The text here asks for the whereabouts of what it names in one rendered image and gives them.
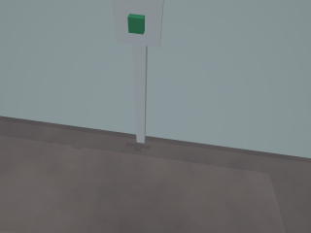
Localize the button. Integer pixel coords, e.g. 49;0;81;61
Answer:
127;14;145;35

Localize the panel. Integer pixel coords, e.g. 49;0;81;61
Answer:
111;0;164;144

